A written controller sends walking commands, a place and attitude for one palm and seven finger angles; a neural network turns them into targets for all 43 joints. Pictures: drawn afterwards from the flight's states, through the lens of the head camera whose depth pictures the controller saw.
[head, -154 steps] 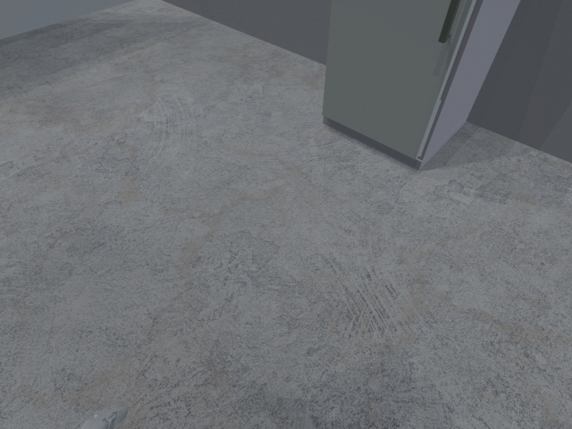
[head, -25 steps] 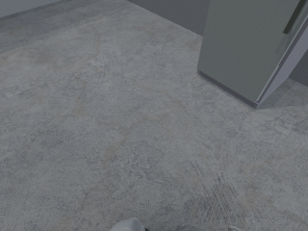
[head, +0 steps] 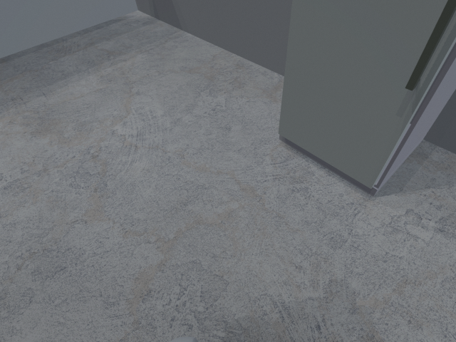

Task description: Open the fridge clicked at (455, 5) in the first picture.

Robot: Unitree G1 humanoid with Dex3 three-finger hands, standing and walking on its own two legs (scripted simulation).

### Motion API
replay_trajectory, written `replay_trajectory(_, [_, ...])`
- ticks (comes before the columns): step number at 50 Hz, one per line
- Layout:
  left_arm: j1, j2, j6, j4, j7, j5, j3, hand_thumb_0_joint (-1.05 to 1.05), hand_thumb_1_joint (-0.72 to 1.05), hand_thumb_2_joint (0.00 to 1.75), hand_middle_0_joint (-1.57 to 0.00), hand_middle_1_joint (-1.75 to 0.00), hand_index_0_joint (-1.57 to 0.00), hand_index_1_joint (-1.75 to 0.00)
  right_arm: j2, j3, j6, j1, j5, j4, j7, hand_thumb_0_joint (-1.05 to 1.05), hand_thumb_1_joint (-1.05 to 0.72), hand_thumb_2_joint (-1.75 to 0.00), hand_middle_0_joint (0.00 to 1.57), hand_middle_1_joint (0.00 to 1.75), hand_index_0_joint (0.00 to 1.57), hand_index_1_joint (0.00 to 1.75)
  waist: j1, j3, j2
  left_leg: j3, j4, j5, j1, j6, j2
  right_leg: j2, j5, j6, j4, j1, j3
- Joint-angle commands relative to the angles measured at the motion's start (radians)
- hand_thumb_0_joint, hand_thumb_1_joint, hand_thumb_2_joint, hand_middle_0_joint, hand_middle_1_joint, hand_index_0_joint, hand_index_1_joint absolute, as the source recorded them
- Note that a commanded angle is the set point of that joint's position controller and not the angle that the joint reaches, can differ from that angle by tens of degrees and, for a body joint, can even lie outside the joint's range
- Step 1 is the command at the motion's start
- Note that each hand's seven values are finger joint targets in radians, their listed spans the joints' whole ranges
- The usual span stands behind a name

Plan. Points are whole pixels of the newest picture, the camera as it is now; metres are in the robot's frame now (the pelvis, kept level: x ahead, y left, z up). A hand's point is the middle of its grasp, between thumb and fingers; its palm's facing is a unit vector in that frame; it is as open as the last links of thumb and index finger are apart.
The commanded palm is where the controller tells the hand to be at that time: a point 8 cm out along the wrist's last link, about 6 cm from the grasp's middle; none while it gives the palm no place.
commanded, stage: walk to a spot facing it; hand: right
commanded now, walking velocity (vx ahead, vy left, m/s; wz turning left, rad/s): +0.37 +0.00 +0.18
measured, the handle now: (449, 13) +0.93 -0.58 +0.14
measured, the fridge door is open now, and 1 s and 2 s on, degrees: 0 0 0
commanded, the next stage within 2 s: turn to face it in 0.80 s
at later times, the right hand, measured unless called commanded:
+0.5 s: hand (282, 257) +0.34 -0.10 -0.17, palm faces -0.06 +0.98 -0.18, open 7.4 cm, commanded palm none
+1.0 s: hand (295, 255) +0.35 -0.13 -0.19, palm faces +0.13 +0.98 -0.14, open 7.4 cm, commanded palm none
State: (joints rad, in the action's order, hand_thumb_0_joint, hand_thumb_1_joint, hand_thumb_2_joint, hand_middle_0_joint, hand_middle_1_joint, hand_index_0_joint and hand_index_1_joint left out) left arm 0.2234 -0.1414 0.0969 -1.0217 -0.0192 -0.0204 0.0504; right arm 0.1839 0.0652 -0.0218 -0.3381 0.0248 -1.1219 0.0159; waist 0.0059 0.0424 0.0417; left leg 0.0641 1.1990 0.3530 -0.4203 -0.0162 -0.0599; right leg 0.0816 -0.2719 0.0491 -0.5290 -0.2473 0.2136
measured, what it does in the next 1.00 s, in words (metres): walks ahead: left foot, then right foot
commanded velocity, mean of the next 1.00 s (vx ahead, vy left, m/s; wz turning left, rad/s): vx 0.30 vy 0.00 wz -0.10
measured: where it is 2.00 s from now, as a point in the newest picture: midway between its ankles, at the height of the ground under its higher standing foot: (226, 278)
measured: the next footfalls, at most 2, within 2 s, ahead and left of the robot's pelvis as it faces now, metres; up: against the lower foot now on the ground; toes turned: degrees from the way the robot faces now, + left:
left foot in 0.38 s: +0.32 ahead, +0.15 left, +0.00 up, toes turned +13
right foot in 0.90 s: +0.53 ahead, -0.08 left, +0.00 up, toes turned -13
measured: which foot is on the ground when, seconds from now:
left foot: up 0.00-0.36, down 0.38-0.90, up 0.92-1.00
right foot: down 0.00-0.40, up 0.42-0.88, down 0.90-1.00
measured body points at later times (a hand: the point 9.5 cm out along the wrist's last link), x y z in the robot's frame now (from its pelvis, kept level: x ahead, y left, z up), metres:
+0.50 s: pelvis +0.23 +0.07 -0.01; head +0.25 +0.08 +0.43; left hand +0.12 +0.25 -0.18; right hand +0.34 -0.15 -0.15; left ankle +0.28 +0.14 -0.74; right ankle +0.12 -0.08 -0.64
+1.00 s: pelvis +0.43 +0.03 -0.01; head +0.46 +0.01 +0.44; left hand +0.55 +0.25 -0.15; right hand +0.35 -0.18 -0.18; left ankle +0.33 +0.15 -0.66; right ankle +0.49 -0.07 -0.74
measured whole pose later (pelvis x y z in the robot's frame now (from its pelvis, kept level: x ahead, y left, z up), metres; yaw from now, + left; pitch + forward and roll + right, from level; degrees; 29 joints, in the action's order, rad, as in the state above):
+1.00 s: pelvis +0.43 +0.03 -0.01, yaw -2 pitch -2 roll +1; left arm 0.13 -0.16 0.06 -1.00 0.01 -0.02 0.03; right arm 0.15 0.04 -0.03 -0.38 0.01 -1.15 -0.01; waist 0.03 0.09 0.02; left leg 0.12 1.09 0.51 -0.27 0.02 -0.08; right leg 0.07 -0.24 0.06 -0.62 -0.34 0.17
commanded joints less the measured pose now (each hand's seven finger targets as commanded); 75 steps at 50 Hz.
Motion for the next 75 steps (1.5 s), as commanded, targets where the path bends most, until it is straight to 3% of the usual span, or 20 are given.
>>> replay_trajectory(1, [0.183,-0.092,0.005,-0.045,-0.010,-0.003,0.012,0.00,0.90,0.90,-0.20,-0.30,-0.20,-0.30,0.008,0.007,-0.006,0.018,0.008,0.071,0.001,0.00,-0.90,-0.90,0.20,0.30,0.20,0.30,-0.009,-0.004,-0.117,-0.042,0.023,-0.122,-0.199,0.024,-0.065,0.238,0.309,0.042,0.317,0.170,-0.190])
replay_trajectory(13, [0.313,-0.108,-0.011,-0.124,-0.006,-0.011,0.012,0.00,0.90,0.90,-0.20,-0.30,-0.20,-0.30,-0.002,-0.006,-0.003,0.298,0.003,0.173,0.012,0.00,-0.90,-0.90,0.20,0.30,0.20,0.30,-0.066,0.111,-0.178,0.075,-0.524,-0.176,-0.191,0.006,-0.034,0.234,0.429,0.066,0.320,0.290,-0.054])
replay_trajectory(17, [0.269,-0.136,-0.017,-0.128,-0.006,-0.003,0.015,0.00,0.90,0.90,-0.20,-0.30,-0.20,-0.30,0.048,0.013,-0.026,0.044,0.008,0.101,0.003,0.00,-0.90,-0.90,0.20,0.30,0.20,0.30,0.067,-0.025,-0.130,0.123,-0.652,-0.177,0.198,-0.051,0.057,0.208,0.732,0.024,-0.018,0.243,0.002])
replay_trajectory(18, [0.258,-0.127,-0.016,-0.118,0.002,0.006,0.013,0.00,0.90,0.90,-0.20,-0.30,-0.20,-0.30,0.112,0.032,-0.038,-0.102,0.015,0.054,-0.004,0.00,-0.90,-0.90,0.20,0.30,0.20,0.30,0.131,-0.122,-0.053,0.041,-0.668,-0.214,0.456,-0.084,-0.012,0.164,0.594,-0.009,-0.249,0.079,0.026])
replay_trajectory(19, [0.299,-0.063,-0.011,-0.087,0.009,0.019,0.001,0.00,0.90,0.90,-0.20,-0.30,-0.20,-0.30,0.227,0.065,-0.046,-0.223,0.016,0.032,-0.018,0.00,-0.90,-0.90,0.20,0.30,0.20,0.30,0.155,-0.270,0.191,-0.373,-0.747,-0.231,0.713,-0.186,-0.298,0.024,-0.018,-0.054,-0.588,-0.202,0.040])
replay_trajectory(20, [0.243,-0.070,-0.016,-0.056,0.008,0.020,0.000,0.00,0.90,0.90,-0.20,-0.30,-0.20,-0.30,0.275,0.067,-0.043,-0.235,-0.011,0.020,-0.021,0.00,-0.90,-0.90,0.20,0.30,0.20,0.30,0.137,-0.273,0.193,-0.586,-0.883,-0.274,0.707,-0.247,-0.400,-0.035,-0.301,-0.049,-0.804,-0.331,-0.098])
replay_trajectory(23, [0.146,-0.043,-0.037,-0.052,0.011,0.008,0.013,0.00,0.90,0.90,-0.20,-0.30,-0.20,-0.30,0.140,0.028,-0.042,0.008,-0.014,0.077,-0.027,0.00,-0.90,-0.90,0.20,0.30,0.20,0.30,0.043,-0.005,0.011,-0.347,-0.971,-0.072,0.271,-0.162,-0.324,0.092,-0.065,-0.035,-0.828,-0.336,-0.207])
replay_trajectory(27, [0.242,-0.002,-0.078,-0.084,0.019,-0.008,0.012,0.00,0.90,0.90,-0.20,-0.30,-0.20,-0.30,0.060,0.001,-0.060,0.066,-0.002,0.077,-0.030,0.00,-0.90,-0.90,0.20,0.30,0.20,0.30,-0.053,0.023,0.044,-0.088,-1.027,-0.108,0.094,-0.103,-0.225,0.100,0.031,-0.063,-0.674,-0.247,-0.181])
replay_trajectory(39, [-0.123,-0.047,-0.061,0.067,0.057,-0.004,0.001,0.00,0.90,0.90,-0.20,-0.30,-0.20,-0.30,0.107,-0.002,-0.070,-0.086,0.000,0.024,-0.034,0.00,-0.90,-0.90,0.20,0.30,0.20,0.30,0.034,0.071,0.043,0.009,-0.970,-0.418,0.380,-0.107,-0.248,0.054,0.091,-0.057,-0.156,-0.312,-0.092])
replay_trajectory(43, [0.016,-0.088,-0.049,0.025,0.041,-0.010,0.010,0.00,0.90,0.90,-0.20,-0.30,-0.20,-0.30,0.122,-0.001,-0.062,-0.090,-0.004,0.011,-0.038,0.00,-0.90,-0.90,0.20,0.30,0.20,0.30,-0.042,-0.005,-0.002,0.092,-0.702,-0.739,0.382,-0.071,-0.217,-0.027,0.089,-0.018,-0.017,-0.028,-0.024])
replay_trajectory(44, [0.157,-0.136,-0.043,-0.013,0.033,-0.015,0.023,0.00,0.90,0.90,-0.20,-0.30,-0.20,-0.30,0.114,-0.005,-0.060,-0.086,-0.010,0.019,-0.037,0.00,-0.90,-0.90,0.20,0.30,0.20,0.30,-0.100,-0.101,-0.064,0.131,-0.496,-0.678,0.269,-0.029,-0.169,0.004,0.214,0.009,0.041,0.215,-0.075])
replay_trajectory(46, [0.332,-0.303,-0.048,-0.052,0.010,-0.002,0.049,0.00,0.90,0.90,-0.20,-0.30,-0.20,-0.30,0.051,-0.027,-0.061,-0.062,-0.022,0.077,-0.029,0.00,-0.90,-0.90,0.20,0.30,0.20,0.30,-0.137,-0.253,-0.355,0.093,0.012,0.241,-0.095,0.035,0.021,0.387,0.664,0.197,0.130,0.504,-0.558])
replay_trajectory(50, [0.079,-0.174,-0.040,0.003,-0.002,0.005,0.012,0.00,0.90,0.90,-0.20,-0.30,-0.20,-0.30,0.038,-0.004,-0.027,0.033,-0.007,0.085,-0.030,0.00,-0.90,-0.90,0.20,0.30,0.20,0.30,-0.033,-0.013,-0.151,-0.031,0.010,0.091,-0.101,0.060,-0.083,0.261,0.579,0.126,0.215,0.098,-0.360])
replay_trajectory(53, [0.024,-0.161,-0.040,0.025,-0.001,0.006,0.015,0.00,0.90,0.90,-0.20,-0.30,-0.20,-0.30,0.024,0.006,0.004,-0.029,-0.009,0.087,-0.030,0.00,-0.90,-0.90,0.20,0.30,0.20,0.30,0.014,-0.061,-0.176,-0.011,-0.080,0.020,-0.007,0.087,-0.060,0.185,0.581,0.093,0.221,0.011,-0.252])
replay_trajectory(64, [-0.042,-0.234,-0.106,0.098,0.011,-0.003,0.060,0.00,0.90,0.90,-0.20,-0.30,-0.20,-0.30,0.079,0.025,0.020,0.064,-0.016,0.217,-0.038,0.00,-0.90,-0.90,0.20,0.30,0.20,0.30,0.028,-0.073,-0.194,0.010,-0.656,-0.106,0.216,0.100,0.014,0.121,0.288,0.072,0.088,-0.086,-0.408])
replay_trajectory(65, [-0.041,-0.212,-0.107,0.107,0.016,0.003,0.060,0.00,0.90,0.90,-0.20,-0.30,-0.20,-0.30,0.118,0.032,0.009,0.022,-0.011,0.213,-0.042,0.00,-0.90,-0.90,0.20,0.30,0.20,0.30,0.049,-0.094,-0.100,-0.032,-0.802,-0.195,0.332,0.095,-0.040,0.057,0.175,0.017,-0.013,-0.151,-0.364])
replay_trajectory(66, [0.001,-0.126,-0.109,0.123,0.023,0.011,0.048,0.00,0.90,0.90,-0.20,-0.30,-0.20,-0.30,0.236,0.051,-0.005,0.006,0.008,0.222,-0.054,0.00,-0.90,-0.90,0.20,0.30,0.20,0.30,0.047,-0.128,0.236,-0.301,-0.921,-0.304,0.472,0.020,-0.325,-0.092,-0.168,-0.075,-0.280,-0.339,-0.205])
replay_trajectory(67, [-0.009,-0.144,-0.114,0.145,0.020,0.002,0.054,0.00,0.90,0.90,-0.20,-0.30,-0.20,-0.30,0.278,0.050,0.004,0.007,0.000,0.239,-0.053,0.00,-0.90,-0.90,0.20,0.30,0.20,0.30,0.052,-0.131,0.301,-0.388,-0.921,-0.413,0.371,-0.074,-0.469,-0.098,-0.358,-0.089,-0.485,-0.353,-0.217])
replay_trajectory(71, [0.037,-0.153,-0.146,0.091,0.039,-0.004,0.064,0.00,0.90,0.90,-0.20,-0.30,-0.20,-0.30,0.152,0.016,0.005,0.197,-0.008,0.294,-0.054,0.00,-0.90,-0.90,0.20,0.30,0.20,0.30,-0.040,-0.021,0.132,-0.105,-0.916,-0.278,0.199,-0.038,-0.296,-0.021,-0.110,-0.107,-0.728,-0.328,-0.229])
replay_trajectory(75, [0.006,-0.152,-0.155,0.101,0.043,-0.003,0.054,0.00,0.90,0.90,-0.20,-0.30,-0.20,-0.30,0.153,0.012,0.002,0.136,-0.007,0.283,-0.053,0.00,-0.90,-0.90,0.20,0.30,0.20,0.30,-0.014,-0.040,0.123,-0.001,-0.888,-0.384,0.292,-0.060,-0.287,-0.016,-0.075,-0.132,-0.677,-0.341,-0.201])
